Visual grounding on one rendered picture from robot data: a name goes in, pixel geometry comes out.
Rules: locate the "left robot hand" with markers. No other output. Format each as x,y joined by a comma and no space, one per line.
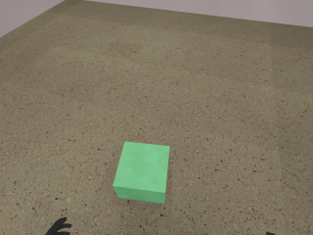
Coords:
58,225

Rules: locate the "carton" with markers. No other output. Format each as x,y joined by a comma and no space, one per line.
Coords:
141,174

